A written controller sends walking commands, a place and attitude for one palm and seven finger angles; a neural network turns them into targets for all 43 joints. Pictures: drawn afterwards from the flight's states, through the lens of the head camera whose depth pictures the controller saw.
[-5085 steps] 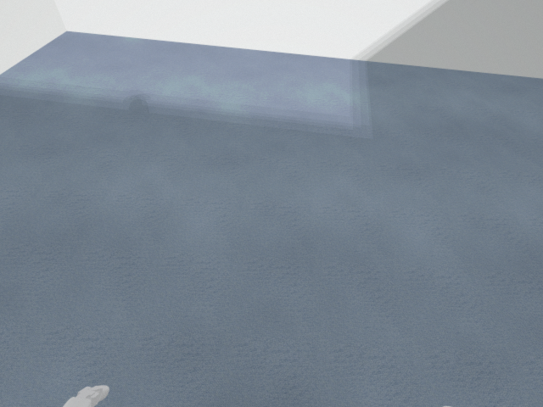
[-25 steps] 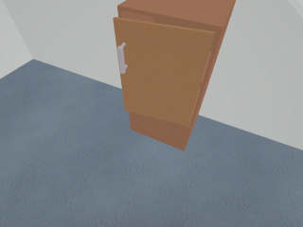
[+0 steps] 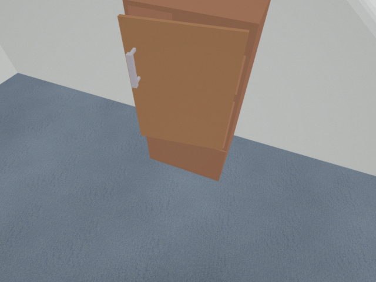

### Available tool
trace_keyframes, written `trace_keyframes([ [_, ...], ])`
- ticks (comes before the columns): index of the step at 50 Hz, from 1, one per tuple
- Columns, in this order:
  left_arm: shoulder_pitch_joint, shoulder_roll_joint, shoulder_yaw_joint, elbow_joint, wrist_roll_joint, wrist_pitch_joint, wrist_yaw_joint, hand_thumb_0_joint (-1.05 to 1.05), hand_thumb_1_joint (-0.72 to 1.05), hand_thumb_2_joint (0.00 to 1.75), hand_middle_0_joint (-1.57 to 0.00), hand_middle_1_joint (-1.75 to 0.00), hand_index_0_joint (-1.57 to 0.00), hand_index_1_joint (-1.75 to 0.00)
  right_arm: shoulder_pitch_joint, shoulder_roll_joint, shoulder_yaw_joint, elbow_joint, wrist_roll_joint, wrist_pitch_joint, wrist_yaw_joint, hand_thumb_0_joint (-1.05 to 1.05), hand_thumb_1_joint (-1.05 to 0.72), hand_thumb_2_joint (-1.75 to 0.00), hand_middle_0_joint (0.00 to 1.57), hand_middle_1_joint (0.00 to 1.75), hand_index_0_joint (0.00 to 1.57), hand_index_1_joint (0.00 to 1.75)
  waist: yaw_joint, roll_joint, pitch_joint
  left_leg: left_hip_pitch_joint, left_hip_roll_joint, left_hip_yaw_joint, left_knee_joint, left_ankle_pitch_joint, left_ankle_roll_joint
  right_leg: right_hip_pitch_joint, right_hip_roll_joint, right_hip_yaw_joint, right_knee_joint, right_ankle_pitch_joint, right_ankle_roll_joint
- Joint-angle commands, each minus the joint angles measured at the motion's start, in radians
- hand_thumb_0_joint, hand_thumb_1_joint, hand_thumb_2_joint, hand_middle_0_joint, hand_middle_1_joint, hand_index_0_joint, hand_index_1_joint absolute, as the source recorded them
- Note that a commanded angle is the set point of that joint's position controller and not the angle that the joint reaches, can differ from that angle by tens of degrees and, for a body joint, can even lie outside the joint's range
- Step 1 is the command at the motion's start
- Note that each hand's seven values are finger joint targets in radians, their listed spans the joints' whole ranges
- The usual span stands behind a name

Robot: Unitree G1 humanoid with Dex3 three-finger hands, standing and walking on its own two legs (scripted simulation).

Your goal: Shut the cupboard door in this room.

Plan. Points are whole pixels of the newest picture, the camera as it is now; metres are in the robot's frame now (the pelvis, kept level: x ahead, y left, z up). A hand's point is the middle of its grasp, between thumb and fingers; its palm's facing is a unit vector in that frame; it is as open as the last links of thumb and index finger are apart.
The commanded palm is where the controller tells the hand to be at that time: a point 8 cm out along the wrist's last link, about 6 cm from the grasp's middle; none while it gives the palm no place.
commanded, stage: turn to face it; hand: left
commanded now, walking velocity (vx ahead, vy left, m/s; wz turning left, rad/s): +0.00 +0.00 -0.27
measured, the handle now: (134, 68) +0.81 +0.25 -0.01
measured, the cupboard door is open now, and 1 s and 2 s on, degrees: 8 8 8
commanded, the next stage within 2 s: take the last steps up to it in 0.26 s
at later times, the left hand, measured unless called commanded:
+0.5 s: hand out of the picture +0.03 +0.20 -0.18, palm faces -0.03 -0.98 -0.20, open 7.3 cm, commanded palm none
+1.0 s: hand out of the picture +0.14 +0.19 -0.16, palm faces -0.01 -0.98 -0.21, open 7.3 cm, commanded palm none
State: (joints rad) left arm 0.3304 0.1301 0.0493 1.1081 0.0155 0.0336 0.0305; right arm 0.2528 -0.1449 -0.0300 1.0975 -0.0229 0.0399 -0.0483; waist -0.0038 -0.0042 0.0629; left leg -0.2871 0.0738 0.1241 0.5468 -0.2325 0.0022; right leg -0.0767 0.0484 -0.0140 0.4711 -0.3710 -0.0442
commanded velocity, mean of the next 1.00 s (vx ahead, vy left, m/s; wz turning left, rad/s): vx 0.20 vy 0.09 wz -0.06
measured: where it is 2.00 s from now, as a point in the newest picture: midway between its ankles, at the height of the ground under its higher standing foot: (171, 272)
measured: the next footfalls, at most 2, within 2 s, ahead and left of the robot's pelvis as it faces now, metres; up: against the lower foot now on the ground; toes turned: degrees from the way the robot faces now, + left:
right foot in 0.88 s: +0.13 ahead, -0.09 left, +0.00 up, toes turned -12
left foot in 1.26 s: +0.34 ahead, +0.19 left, +0.00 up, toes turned +4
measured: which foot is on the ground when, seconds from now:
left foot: down 0.00-0.88, up 0.90-1.00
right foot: down 0.00-0.56, up 0.58-0.86, down 0.88-1.00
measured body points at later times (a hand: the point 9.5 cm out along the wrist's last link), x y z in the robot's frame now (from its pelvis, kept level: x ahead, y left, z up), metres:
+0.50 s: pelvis +0.00 +0.02 +0.00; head +0.01 +0.02 +0.45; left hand +0.04 +0.25 -0.16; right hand +0.00 -0.23 -0.16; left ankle +0.02 +0.11 -0.73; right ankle -0.07 -0.09 -0.73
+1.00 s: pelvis +0.11 +0.02 +0.00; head +0.13 +0.00 +0.45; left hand +0.14 +0.24 -0.15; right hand +0.04 -0.20 -0.16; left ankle +0.06 +0.12 -0.67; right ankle +0.09 -0.09 -0.73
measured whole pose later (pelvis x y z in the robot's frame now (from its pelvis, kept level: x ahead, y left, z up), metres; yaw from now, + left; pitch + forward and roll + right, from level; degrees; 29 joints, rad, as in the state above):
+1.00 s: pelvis +0.11 +0.02 +0.00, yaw -4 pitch +0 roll +1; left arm 0.30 0.13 0.06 1.02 0.03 -0.04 0.02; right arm 0.38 -0.16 -0.04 1.11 -0.03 0.03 0.01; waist 0.00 0.02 0.05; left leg -0.38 0.00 0.07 1.01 -0.43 0.04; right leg -0.22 -0.04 -0.12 0.51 -0.30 -0.03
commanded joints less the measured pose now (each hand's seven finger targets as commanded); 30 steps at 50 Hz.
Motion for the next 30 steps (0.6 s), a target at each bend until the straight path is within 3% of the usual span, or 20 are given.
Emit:
trace_keyframes([
  [1,0.059,0.121,0.033,-0.057,0.008,-0.003,0.004,0.00,0.90,0.90,-0.20,-0.30,-0.20,-0.30,0.054,-0.111,-0.026,-0.047,0.003,-0.010,-0.013,0.00,-0.90,-0.90,0.20,0.30,0.20,0.30,-0.009,0.003,0.013,0.103,0.076,-0.061,-0.018,0.161,0.026,-0.170,-0.139,0.133,-0.059,0.385,-0.036],
  [6,0.042,0.122,0.037,-0.085,0.010,-0.001,-0.001,0.00,0.90,0.90,-0.20,-0.30,-0.20,-0.30,0.047,-0.137,-0.036,-0.066,0.002,-0.013,-0.013,0.00,-0.90,-0.90,0.20,0.30,0.20,0.30,-0.003,0.041,-0.013,0.128,0.118,-0.093,-0.053,0.175,0.050,-0.203,-0.102,0.123,-0.012,0.337,-0.018],
  [12,0.019,0.127,0.040,-0.118,0.015,0.001,-0.008,0.00,0.90,0.90,-0.20,-0.30,-0.20,-0.30,0.020,-0.168,-0.047,-0.097,-0.001,-0.012,-0.006,0.00,-0.90,-0.90,0.20,0.30,0.20,0.30,0.008,0.077,-0.019,0.088,0.168,-0.125,-0.125,0.032,0.072,-0.231,-0.068,0.115,0.038,0.199,-0.011],
  [14,0.017,0.138,0.041,-0.123,0.017,-0.002,-0.009,0.00,0.90,0.90,-0.20,-0.30,-0.20,-0.30,0.004,-0.165,-0.048,-0.111,-0.001,-0.011,-0.002,0.00,-0.90,-0.90,0.20,0.30,0.20,0.30,0.014,0.033,-0.028,0.066,0.141,-0.092,-0.094,0.002,0.055,-0.215,-0.085,0.149,0.001,0.231,-0.018],
  [15,0.017,0.147,0.042,-0.127,0.019,-0.004,-0.007,0.00,0.90,0.90,-0.20,-0.30,-0.20,-0.30,-0.002,-0.153,-0.049,-0.119,0.001,-0.010,0.001,0.00,-0.90,-0.90,0.20,0.30,0.20,0.30,0.014,-0.019,-0.040,0.062,0.111,-0.065,-0.053,-0.009,0.039,-0.209,-0.106,0.186,-0.030,0.253,-0.025],
  [17,0.003,0.186,0.047,-0.134,0.018,-0.009,-0.002,0.00,0.90,0.90,-0.20,-0.30,-0.20,-0.30,-0.024,-0.119,-0.042,-0.136,0.001,-0.005,0.006,0.00,-0.90,-0.90,0.20,0.30,0.20,0.30,0.014,-0.144,-0.030,0.006,0.028,-0.003,0.067,-0.057,0.002,-0.179,-0.199,0.305,-0.107,0.354,-0.058],
  [18,-0.004,0.194,0.046,-0.133,0.016,-0.011,0.002,0.00,0.90,0.90,-0.20,-0.30,-0.20,-0.30,-0.033,-0.106,-0.038,-0.142,0.000,-0.003,0.011,0.00,-0.90,-0.90,0.20,0.30,0.20,0.30,0.014,-0.155,-0.018,-0.037,-0.001,-0.008,0.114,-0.102,-0.009,-0.151,-0.230,0.335,-0.117,0.426,-0.086],
  [21,-0.001,0.182,0.034,-0.120,0.010,-0.028,0.006,0.00,0.90,0.90,-0.20,-0.30,-0.20,-0.30,-0.019,-0.102,-0.025,-0.133,-0.001,-0.016,0.025,0.00,-0.90,-0.90,0.20,0.30,0.20,0.30,0.014,-0.118,-0.025,-0.075,-0.017,-0.046,0.133,-0.168,-0.014,-0.066,-0.236,0.354,-0.152,0.251,-0.124],
  [23,-0.018,0.178,0.032,-0.114,0.007,-0.037,0.001,0.00,0.90,0.90,-0.20,-0.30,-0.20,-0.30,0.016,-0.107,-0.019,-0.111,-0.003,-0.032,0.029,0.00,-0.90,-0.90,0.20,0.30,0.20,0.30,-0.002,-0.122,0.006,-0.007,-0.025,-0.054,0.035,-0.106,-0.010,-0.101,-0.213,0.329,-0.139,0.170,-0.113],
  [24,-0.027,0.170,0.031,-0.111,0.007,-0.039,-0.001,0.00,0.90,0.90,-0.20,-0.30,-0.20,-0.30,0.049,-0.112,-0.016,-0.095,-0.003,-0.041,0.030,0.00,-0.90,-0.90,0.20,0.30,0.20,0.30,-0.014,-0.094,0.013,0.066,-0.024,-0.059,-0.030,-0.058,-0.002,-0.139,-0.180,0.294,-0.117,0.147,-0.092],
  [25,-0.024,0.160,0.031,-0.114,0.009,-0.041,-0.005,0.00,0.90,0.90,-0.20,-0.30,-0.20,-0.30,0.085,-0.126,-0.017,-0.081,-0.001,-0.050,0.029,0.00,-0.90,-0.90,0.20,0.30,0.20,0.30,-0.021,-0.041,0.012,0.149,-0.011,-0.077,-0.065,-0.008,0.016,-0.182,-0.136,0.240,-0.074,0.146,-0.067],
  [26,-0.034,0.146,0.026,-0.114,0.010,-0.039,-0.008,0.00,0.90,0.90,-0.20,-0.30,-0.20,-0.30,0.122,-0.151,-0.020,-0.060,-0.005,-0.057,0.027,0.00,-0.90,-0.90,0.20,0.30,0.20,0.30,-0.034,0.076,0.032,0.215,0.039,-0.152,-0.124,-0.029,0.047,-0.268,-0.086,0.172,0.005,0.068,-0.046],
  [27,-0.055,0.129,0.023,-0.126,0.014,-0.035,-0.013,0.00,0.90,0.90,-0.20,-0.30,-0.20,-0.30,0.170,-0.184,-0.025,-0.042,-0.011,-0.055,0.026,0.00,-0.90,-0.90,0.20,0.30,0.20,0.30,-0.048,0.190,0.072,0.236,0.134,-0.299,-0.242,-0.188,0.103,-0.371,-0.024,0.075,0.142,-0.052,-0.023],
  [28,-0.083,0.116,0.019,-0.143,0.016,-0.035,-0.017,0.00,0.90,0.90,-0.20,-0.30,-0.20,-0.30,0.223,-0.206,-0.036,-0.038,-0.014,-0.052,0.023,0.00,-0.90,-0.90,0.20,0.30,0.20,0.30,-0.065,0.274,0.107,0.258,0.240,-0.455,-0.365,-0.330,0.174,-0.483,-0.002,-0.013,0.336,-0.142,-0.003],
  [29,-0.123,0.120,0.016,-0.160,0.021,-0.033,-0.018,0.00,0.90,0.90,-0.20,-0.30,-0.20,-0.30,0.249,-0.195,-0.032,-0.045,-0.009,-0.052,0.021,0.00,-0.90,-0.90,0.20,0.30,0.20,0.30,-0.074,0.240,0.141,0.218,0.288,-0.493,-0.410,-0.347,0.215,-0.530,-0.046,0.005,0.494,-0.159,-0.004],
  [30,-0.132,0.124,0.015,-0.165,0.021,-0.038,-0.024,0.00,0.90,0.90,-0.20,-0.30,-0.20,-0.30,0.233,-0.173,-0.023,-0.055,-0.003,-0.056,0.022,0.00,-0.90,-0.90,0.20,0.30,0.20,0.30,-0.058,0.174,0.143,0.192,0.288,-0.489,-0.415,-0.334,0.238,-0.542,-0.086,0.020,0.558,-0.136,-0.010],
])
